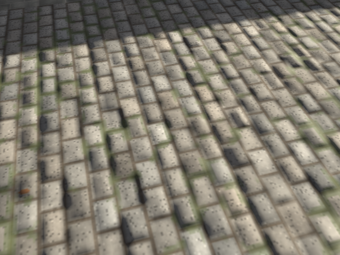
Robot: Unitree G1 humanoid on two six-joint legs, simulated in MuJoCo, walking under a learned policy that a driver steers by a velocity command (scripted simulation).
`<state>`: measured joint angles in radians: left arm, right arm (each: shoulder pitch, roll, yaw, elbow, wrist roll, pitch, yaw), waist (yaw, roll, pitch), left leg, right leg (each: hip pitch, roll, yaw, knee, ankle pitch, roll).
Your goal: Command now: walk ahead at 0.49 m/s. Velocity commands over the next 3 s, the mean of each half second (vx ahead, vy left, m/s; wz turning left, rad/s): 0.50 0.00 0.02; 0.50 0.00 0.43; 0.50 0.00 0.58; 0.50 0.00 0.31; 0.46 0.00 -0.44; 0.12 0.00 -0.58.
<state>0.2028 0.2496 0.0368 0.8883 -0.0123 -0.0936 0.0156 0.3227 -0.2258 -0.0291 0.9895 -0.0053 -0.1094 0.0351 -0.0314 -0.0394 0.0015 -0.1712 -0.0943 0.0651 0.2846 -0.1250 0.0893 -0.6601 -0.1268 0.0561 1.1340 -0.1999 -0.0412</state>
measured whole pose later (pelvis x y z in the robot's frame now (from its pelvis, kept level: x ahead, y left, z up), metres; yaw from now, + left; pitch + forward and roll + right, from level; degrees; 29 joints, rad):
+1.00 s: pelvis +0.55 +0.00 -0.01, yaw +17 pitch +2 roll +0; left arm 0.23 0.26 0.04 0.87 -0.02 -0.13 0.00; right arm 0.20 -0.26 -0.08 0.79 0.01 -0.07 0.03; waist -0.01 -0.01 0.04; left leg -0.38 -0.10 0.02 0.52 -0.17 0.11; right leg -0.40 -0.04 0.02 1.25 -0.40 -0.02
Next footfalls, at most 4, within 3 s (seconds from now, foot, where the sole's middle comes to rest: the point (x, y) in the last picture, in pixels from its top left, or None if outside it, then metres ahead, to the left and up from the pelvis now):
0.30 right None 0.34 -0.17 -0.78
0.88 left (149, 229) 0.63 0.09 -0.78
1.36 right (166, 162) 0.96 0.01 -0.78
1.88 left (84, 160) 0.98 0.41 -0.78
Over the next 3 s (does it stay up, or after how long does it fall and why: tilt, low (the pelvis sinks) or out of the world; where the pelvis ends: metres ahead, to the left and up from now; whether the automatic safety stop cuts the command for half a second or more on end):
stays up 1.34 0.48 -0.01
